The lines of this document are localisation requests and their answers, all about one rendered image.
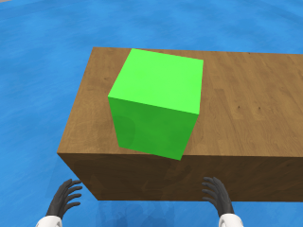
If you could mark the carton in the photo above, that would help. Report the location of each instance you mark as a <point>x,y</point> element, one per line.
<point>155,102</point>

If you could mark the robot left forearm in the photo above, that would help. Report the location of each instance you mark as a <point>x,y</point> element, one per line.
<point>49,221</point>

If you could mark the pedestal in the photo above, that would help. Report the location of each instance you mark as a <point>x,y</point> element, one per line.
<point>248,134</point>

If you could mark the robot left hand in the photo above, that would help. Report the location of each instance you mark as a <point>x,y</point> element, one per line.
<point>59,205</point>

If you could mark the robot right hand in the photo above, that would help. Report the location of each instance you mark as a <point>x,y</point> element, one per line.
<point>222,202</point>

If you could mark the robot right forearm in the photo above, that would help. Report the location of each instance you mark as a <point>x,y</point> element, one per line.
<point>230,220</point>

